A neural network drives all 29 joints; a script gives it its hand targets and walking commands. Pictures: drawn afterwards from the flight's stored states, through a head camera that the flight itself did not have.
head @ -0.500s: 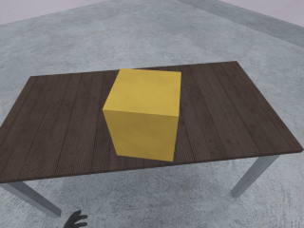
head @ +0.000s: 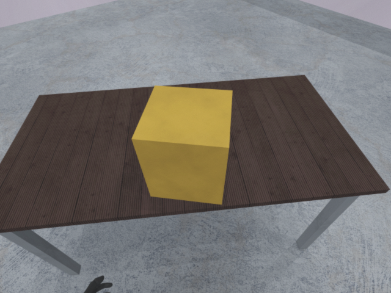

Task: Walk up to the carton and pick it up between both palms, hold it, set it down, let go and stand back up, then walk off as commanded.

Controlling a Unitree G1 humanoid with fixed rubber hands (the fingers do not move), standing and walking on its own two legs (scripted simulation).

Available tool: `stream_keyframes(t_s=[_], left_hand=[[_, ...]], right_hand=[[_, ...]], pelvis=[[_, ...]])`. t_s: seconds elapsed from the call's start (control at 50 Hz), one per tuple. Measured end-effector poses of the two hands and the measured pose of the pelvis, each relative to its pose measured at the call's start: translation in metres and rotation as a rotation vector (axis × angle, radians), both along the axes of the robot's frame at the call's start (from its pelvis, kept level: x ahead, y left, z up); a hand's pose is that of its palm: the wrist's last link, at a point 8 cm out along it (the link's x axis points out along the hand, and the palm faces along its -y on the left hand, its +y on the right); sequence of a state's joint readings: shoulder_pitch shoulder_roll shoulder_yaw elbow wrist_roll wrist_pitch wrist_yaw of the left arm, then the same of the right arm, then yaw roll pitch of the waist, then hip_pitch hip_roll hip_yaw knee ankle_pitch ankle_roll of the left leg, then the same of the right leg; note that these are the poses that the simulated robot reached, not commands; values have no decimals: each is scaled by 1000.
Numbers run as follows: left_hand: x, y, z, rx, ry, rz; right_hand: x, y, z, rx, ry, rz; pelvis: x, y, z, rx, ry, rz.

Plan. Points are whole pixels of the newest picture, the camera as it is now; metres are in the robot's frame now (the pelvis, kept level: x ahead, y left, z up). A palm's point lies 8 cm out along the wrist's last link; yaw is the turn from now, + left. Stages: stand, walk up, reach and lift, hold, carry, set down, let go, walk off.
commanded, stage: stand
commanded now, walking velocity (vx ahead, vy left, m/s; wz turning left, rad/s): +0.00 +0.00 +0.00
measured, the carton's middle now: (189, 146) +0.48 +0.05 -0.02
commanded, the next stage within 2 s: none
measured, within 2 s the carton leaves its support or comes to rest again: neither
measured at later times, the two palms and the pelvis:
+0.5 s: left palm out of the picture +0.09 +0.25 -0.11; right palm out of the picture +0.06 -0.24 -0.13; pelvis +0.00 +0.00 +0.00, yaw +0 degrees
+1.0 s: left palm out of the picture +0.09 +0.25 -0.11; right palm out of the picture +0.06 -0.24 -0.13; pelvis +0.00 +0.00 +0.00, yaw +0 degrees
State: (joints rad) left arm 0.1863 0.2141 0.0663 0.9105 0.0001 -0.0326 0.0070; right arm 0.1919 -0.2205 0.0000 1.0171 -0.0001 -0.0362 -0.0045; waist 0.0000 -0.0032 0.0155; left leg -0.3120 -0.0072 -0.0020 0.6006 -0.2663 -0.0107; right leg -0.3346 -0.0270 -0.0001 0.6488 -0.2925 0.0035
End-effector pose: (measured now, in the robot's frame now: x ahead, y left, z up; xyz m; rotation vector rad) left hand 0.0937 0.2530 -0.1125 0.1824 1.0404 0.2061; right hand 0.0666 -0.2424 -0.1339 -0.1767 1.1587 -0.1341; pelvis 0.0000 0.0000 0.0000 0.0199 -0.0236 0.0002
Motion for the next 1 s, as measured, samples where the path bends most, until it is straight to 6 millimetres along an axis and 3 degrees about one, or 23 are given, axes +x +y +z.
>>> stream_keyframes(t_s=[1.0], left_hand=[[-7, -2, -1, -9, 23, 1]], right_hand=[[-9, -2, 1, 0, 26, -2]], pelvis=[[-3, -1, 3, 2, 7, 1]])
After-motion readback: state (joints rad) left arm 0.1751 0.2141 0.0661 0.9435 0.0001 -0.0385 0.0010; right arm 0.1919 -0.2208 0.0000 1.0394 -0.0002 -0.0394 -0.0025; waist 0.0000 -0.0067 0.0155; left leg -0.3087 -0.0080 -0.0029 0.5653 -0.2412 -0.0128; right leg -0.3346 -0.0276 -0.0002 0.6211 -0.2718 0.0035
